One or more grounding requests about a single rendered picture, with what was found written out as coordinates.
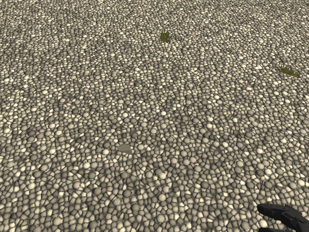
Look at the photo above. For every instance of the right robot hand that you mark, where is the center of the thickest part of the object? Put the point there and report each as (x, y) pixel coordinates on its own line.
(288, 215)

